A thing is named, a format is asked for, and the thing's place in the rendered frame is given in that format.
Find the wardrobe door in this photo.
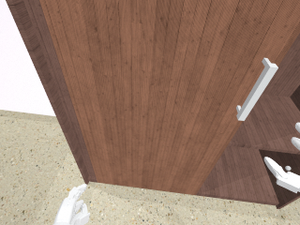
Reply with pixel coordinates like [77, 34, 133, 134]
[23, 0, 96, 177]
[39, 0, 300, 196]

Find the handle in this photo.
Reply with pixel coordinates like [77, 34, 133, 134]
[236, 57, 278, 121]

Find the right robot hand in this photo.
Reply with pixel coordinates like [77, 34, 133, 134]
[263, 122, 300, 193]

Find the left robot hand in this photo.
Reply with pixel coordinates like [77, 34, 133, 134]
[54, 184, 90, 225]

